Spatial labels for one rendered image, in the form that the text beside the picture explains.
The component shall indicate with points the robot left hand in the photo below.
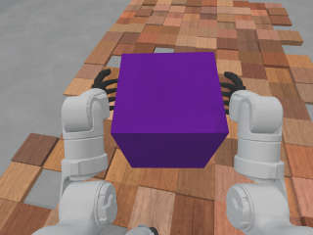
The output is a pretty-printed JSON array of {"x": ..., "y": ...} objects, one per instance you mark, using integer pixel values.
[{"x": 102, "y": 85}]

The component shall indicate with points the robot right hand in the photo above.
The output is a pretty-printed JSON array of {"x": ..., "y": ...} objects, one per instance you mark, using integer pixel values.
[{"x": 238, "y": 85}]

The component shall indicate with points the carton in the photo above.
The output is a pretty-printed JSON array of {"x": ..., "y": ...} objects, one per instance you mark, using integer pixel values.
[{"x": 168, "y": 109}]

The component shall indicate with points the robot left upper arm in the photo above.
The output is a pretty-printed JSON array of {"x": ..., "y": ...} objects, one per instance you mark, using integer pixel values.
[{"x": 86, "y": 208}]

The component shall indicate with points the right robot forearm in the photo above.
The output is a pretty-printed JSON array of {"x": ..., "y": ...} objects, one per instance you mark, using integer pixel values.
[{"x": 260, "y": 129}]

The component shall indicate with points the left robot forearm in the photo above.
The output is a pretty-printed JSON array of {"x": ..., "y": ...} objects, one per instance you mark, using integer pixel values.
[{"x": 83, "y": 130}]

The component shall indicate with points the left robot shin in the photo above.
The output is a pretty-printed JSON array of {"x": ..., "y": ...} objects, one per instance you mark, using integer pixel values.
[{"x": 143, "y": 225}]

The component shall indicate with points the robot right upper arm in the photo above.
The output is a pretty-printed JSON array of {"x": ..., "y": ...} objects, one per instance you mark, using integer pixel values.
[{"x": 261, "y": 209}]

